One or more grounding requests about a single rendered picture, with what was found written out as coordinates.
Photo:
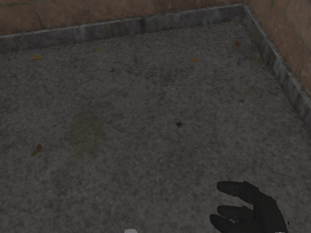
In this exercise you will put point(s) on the right robot hand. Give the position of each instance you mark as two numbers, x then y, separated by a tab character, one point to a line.
265	217

